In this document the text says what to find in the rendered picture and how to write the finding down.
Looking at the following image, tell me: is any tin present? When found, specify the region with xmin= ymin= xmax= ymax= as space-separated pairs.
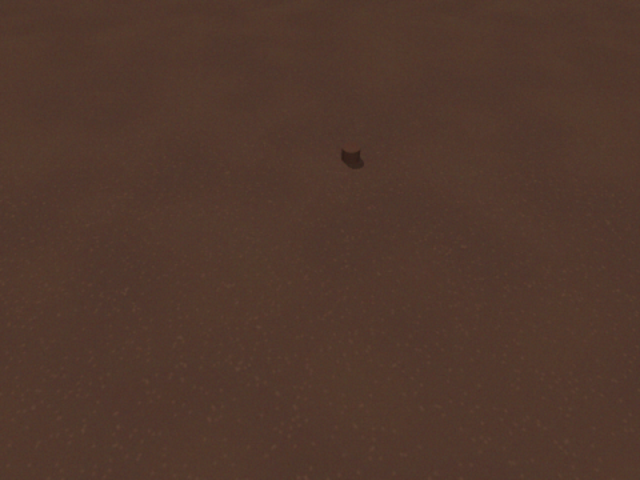
xmin=341 ymin=142 xmax=360 ymax=164

